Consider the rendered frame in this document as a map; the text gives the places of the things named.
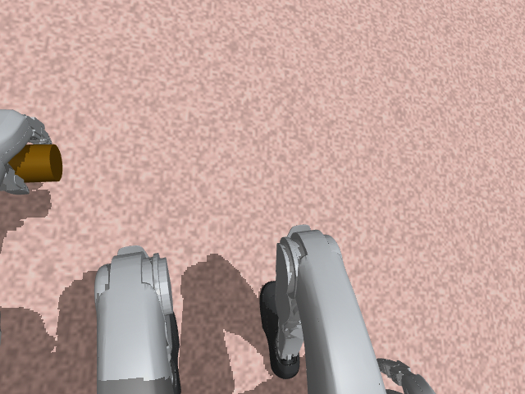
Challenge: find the left robot hand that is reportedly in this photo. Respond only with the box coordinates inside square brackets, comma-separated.
[0, 109, 52, 195]

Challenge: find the can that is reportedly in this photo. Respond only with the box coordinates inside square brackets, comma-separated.
[8, 144, 62, 183]

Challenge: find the right robot foot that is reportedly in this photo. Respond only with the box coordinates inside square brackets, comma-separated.
[260, 281, 299, 379]

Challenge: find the right robot hand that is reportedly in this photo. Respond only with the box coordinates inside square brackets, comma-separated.
[377, 358, 435, 394]

